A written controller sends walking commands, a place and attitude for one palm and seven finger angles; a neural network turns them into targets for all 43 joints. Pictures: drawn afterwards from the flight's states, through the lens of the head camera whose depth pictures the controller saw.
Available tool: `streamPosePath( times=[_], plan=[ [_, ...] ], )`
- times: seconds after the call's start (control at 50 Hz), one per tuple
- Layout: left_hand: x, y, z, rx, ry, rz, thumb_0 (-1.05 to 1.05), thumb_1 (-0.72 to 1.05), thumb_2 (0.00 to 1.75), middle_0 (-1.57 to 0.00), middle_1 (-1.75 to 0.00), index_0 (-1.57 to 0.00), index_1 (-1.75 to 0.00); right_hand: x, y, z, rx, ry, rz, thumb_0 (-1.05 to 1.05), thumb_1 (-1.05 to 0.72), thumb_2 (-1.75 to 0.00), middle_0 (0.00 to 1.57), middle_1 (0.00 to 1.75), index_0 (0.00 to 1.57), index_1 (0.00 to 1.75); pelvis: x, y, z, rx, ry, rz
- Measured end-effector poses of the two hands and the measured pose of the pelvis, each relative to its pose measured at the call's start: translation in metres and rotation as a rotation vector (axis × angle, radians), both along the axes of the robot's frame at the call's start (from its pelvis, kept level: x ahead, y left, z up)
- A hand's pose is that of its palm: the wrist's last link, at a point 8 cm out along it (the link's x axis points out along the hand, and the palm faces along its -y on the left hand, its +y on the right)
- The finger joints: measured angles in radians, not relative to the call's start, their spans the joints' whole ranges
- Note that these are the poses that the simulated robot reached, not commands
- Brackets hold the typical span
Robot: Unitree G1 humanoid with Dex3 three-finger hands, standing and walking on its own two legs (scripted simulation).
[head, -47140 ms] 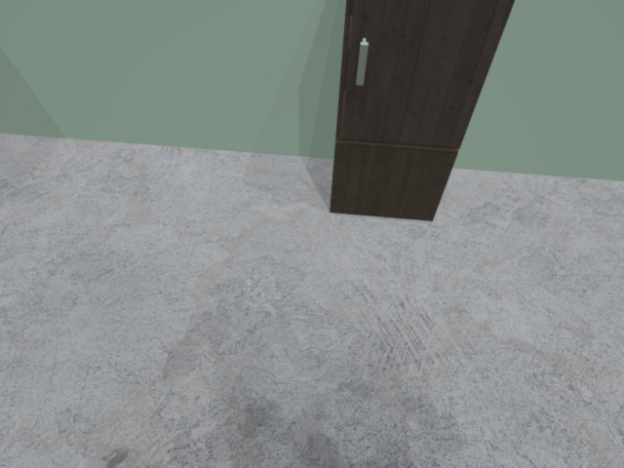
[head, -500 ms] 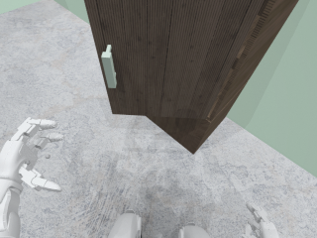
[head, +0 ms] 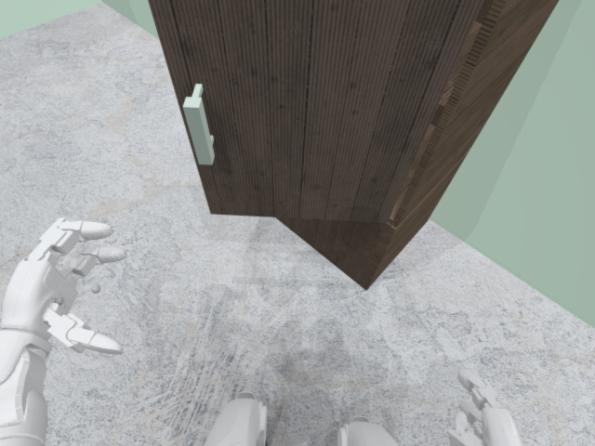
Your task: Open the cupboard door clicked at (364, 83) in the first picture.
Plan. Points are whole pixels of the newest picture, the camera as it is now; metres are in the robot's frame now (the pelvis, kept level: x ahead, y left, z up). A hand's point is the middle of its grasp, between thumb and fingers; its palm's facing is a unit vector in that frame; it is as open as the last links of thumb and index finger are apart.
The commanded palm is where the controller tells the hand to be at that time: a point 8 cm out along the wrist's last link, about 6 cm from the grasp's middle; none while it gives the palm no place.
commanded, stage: move the hooked fingers beside the handle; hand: left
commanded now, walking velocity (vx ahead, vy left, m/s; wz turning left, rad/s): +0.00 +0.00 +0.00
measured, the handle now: (202, 125) +0.59 +0.20 +0.04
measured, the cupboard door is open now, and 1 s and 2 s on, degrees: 41 41 41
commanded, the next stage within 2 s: none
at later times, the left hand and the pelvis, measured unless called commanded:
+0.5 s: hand (120, 224) +0.39 +0.28 +0.04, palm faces +0.02 -1.00 -0.01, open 14.0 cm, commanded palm +0.37 +0.32 +0.05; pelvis +0.00 +0.01 -0.01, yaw -2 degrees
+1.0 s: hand (142, 183) +0.46 +0.27 +0.04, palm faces +0.02 -1.00 +0.00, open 14.0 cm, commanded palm +0.45 +0.31 +0.04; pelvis +0.00 +0.02 -0.02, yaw -2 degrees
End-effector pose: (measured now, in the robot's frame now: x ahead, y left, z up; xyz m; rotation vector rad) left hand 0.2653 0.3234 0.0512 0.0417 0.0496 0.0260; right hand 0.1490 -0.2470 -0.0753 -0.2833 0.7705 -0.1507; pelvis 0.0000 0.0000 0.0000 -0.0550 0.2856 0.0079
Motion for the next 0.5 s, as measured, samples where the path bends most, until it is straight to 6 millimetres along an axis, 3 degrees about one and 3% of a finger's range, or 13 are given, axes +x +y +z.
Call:
streamPosePath(
  times=[0.2, 0.5],
  plan=[
    [0.042, 0.000, -0.002, -0.013, -0.030, -0.015, -0.02, -0.50, 0.30, -0.30, -1.20, -0.30, -1.20, -0.014, -0.007, -0.007, -0.030, 0.054, -0.029, 0.01, -0.91, -0.89, 0.20, 0.30, 0.20, 0.30, -0.003, 0.000, -0.005, -0.006, 0.015, -0.003],
    [0.101, 0.008, -0.012, -0.027, -0.013, -0.005, -0.02, -0.49, 0.30, -0.30, -1.20, -0.30, -1.20, -0.064, -0.010, -0.019, -0.053, 0.233, -0.108, 0.01, -0.91, -0.89, 0.20, 0.30, 0.20, 0.30, -0.001, 0.010, -0.009, -0.011, 0.061, -0.022]
  ],
)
